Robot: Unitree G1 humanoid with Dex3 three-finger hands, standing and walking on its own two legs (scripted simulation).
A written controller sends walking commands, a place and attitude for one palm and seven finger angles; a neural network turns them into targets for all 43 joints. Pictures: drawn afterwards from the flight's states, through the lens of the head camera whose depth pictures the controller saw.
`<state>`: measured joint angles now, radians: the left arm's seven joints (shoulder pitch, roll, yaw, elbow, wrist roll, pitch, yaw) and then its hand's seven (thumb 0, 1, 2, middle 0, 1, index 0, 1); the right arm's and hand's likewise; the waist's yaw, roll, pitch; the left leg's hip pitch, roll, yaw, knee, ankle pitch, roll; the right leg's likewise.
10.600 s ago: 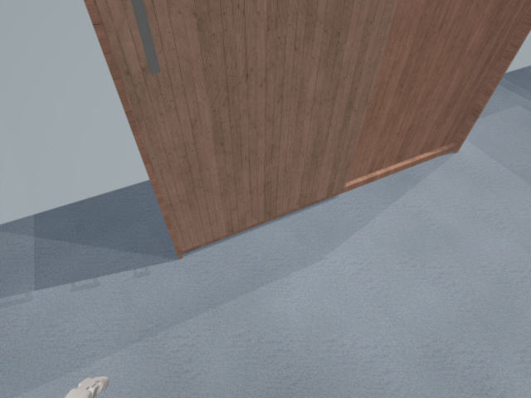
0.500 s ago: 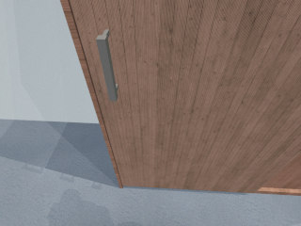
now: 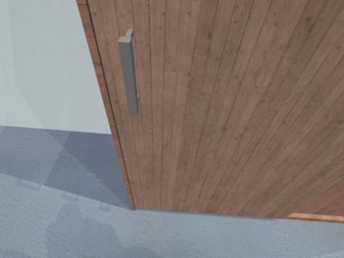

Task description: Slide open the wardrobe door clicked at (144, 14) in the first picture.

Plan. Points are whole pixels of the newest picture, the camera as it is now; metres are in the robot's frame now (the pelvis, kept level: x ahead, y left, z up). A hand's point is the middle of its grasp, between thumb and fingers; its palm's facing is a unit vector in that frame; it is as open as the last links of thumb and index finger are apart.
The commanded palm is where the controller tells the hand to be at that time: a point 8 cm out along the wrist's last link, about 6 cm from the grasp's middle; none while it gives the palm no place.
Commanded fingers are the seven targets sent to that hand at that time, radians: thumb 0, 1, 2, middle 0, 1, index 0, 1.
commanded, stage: come to a stop and stand still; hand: left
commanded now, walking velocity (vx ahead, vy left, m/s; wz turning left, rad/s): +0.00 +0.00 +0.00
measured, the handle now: (132, 76) +0.45 +0.13 +0.19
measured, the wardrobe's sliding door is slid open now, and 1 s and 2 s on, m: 0.00 0.00 0.00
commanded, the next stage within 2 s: look again from close up in 0.02 s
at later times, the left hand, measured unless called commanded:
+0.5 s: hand out of the picture -0.01 +0.17 -0.18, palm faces +0.01 -0.99 -0.16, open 7.4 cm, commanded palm none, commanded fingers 0.00 0.90 0.90 -0.20 -0.30 -0.20 -0.30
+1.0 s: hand out of the picture -0.01 +0.16 -0.17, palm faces +0.06 -0.99 -0.16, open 7.4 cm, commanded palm +0.09 +0.22 -0.06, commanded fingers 0.00 0.83 0.87 -0.20 -0.34 -0.20 -0.34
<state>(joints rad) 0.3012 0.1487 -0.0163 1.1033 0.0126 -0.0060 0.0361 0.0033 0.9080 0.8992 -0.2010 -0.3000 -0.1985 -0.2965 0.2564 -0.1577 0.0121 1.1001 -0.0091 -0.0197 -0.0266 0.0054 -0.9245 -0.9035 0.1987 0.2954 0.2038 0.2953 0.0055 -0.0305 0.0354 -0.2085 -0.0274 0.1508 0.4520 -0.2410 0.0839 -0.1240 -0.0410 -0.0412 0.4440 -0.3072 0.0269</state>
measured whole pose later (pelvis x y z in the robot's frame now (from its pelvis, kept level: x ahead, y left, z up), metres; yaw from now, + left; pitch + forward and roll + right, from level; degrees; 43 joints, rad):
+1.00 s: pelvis +0.00 +0.00 +0.00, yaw +0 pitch +0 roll +0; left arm 0.36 0.14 -0.01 0.96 -0.02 0.05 0.04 0.01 0.91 0.90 -0.20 -0.30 -0.20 -0.30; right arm 0.30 -0.15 0.01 1.07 0.00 -0.02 -0.03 0.01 -0.92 -0.90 0.20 0.30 0.20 0.30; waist -0.01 -0.02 0.04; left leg -0.22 -0.03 0.15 0.42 -0.21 0.08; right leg -0.14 -0.05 -0.05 0.43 -0.29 0.03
